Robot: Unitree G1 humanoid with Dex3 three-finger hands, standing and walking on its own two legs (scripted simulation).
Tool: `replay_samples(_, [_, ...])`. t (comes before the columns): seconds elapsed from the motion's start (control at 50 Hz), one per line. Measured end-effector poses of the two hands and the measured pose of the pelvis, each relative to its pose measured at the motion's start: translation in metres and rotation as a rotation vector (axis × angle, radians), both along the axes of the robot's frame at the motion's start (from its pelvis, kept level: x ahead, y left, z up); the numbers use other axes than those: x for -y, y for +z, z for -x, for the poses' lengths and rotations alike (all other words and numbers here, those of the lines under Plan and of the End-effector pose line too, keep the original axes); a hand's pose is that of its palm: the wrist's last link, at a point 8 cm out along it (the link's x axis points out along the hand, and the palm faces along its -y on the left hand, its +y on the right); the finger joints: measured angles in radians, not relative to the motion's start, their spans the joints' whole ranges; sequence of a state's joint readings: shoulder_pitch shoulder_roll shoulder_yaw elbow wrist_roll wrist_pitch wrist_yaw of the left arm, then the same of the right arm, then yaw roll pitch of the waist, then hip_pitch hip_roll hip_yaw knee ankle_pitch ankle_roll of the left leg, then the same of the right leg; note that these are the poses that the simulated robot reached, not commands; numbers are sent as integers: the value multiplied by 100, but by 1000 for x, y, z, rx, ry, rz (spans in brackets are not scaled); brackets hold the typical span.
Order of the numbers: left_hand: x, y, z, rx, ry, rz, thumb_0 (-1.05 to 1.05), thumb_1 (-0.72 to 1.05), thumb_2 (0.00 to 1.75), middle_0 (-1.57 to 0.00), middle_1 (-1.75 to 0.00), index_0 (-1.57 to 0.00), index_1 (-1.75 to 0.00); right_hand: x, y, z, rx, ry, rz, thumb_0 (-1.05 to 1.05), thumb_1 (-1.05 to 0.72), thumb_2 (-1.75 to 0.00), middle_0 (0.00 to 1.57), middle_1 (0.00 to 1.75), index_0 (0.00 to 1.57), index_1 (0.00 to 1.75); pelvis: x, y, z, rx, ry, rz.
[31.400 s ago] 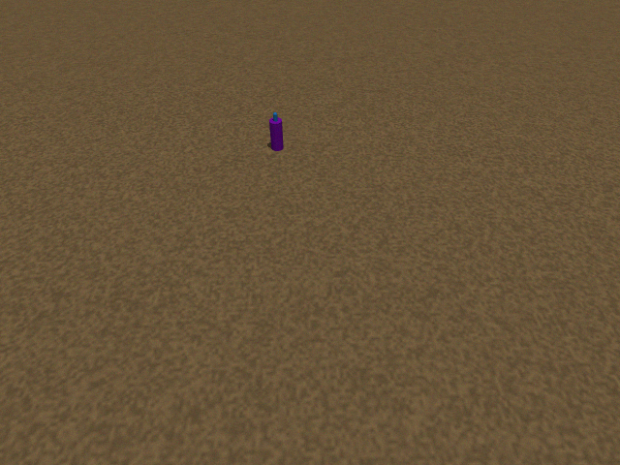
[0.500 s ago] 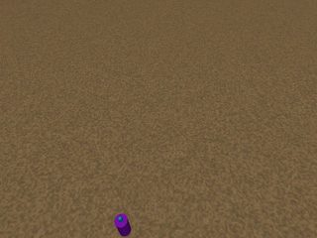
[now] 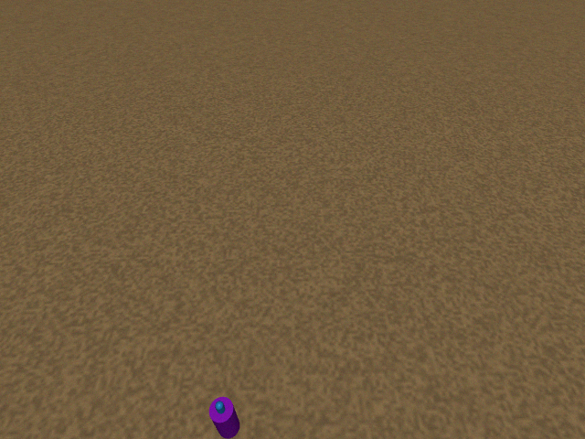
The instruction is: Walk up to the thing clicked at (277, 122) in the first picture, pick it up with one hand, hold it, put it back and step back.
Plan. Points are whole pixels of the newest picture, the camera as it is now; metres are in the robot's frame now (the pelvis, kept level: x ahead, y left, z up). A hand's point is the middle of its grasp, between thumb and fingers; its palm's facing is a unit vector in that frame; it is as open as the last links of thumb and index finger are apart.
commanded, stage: stand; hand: left
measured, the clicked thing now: (224, 416) +0.36 +0.22 -0.68
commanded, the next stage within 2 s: step back in 0.04 s
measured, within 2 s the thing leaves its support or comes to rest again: neither
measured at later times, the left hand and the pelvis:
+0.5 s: hand out of the picture +0.08 +0.30 -0.19, palm faces -0.03 -0.92 -0.38, open 7.4 cm; pelvis -0.08 +0.04 -0.03, yaw +0 degrees
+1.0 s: hand out of the picture -0.05 +0.27 -0.15, palm faces -0.07 -0.91 -0.41, open 7.4 cm; pelvis -0.17 +0.02 -0.02, yaw -5 degrees
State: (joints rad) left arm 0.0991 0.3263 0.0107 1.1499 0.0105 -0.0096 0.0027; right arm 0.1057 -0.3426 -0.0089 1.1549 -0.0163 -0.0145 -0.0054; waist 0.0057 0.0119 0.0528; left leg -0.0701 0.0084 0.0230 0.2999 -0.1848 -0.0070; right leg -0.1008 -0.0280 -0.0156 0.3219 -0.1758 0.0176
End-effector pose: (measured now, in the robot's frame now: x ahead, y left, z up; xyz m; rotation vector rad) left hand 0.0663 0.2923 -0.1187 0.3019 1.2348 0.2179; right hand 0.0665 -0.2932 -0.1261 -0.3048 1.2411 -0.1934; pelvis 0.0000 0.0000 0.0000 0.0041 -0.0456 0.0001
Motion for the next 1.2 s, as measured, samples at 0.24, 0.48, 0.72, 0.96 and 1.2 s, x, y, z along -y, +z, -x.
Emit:
replay_samples(0.24, [-19,-5,2,26,-15,-49,1,91,90,-20,-30,-20,-30,16,-5,5,19,-17,28,1,-90,-90,21,30,20,30,0,-14,30,-20,-1,6])
replay_samples(0.48, [-54,-30,-8,125,-78,-42,1,91,90,-20,-30,-20,-30,-7,-2,83,-51,-14,112,0,-90,-90,20,30,20,30,-37,-33,73,-20,-4,7])
replay_samples(0.72, [-45,-24,49,36,-128,-28,1,91,90,-20,-30,-20,-30,-22,-1,132,-3,-62,90,1,-90,-90,21,30,20,30,-40,-23,112,-22,-62,15])
replay_samples(0.96, [-21,2,116,75,-117,-66,1,91,90,-20,-30,-20,-30,3,-16,155,74,-67,35,1,-90,-90,21,30,20,30,-18,-22,165,-5,-88,-16])
replay_samples(1.2, [-41,-9,166,174,-90,-42,1,90,90,-20,-30,-20,-30,-8,-8,209,46,35,100,1,-90,-90,20,30,20,30,-34,-31,230,-8,-9,-2])
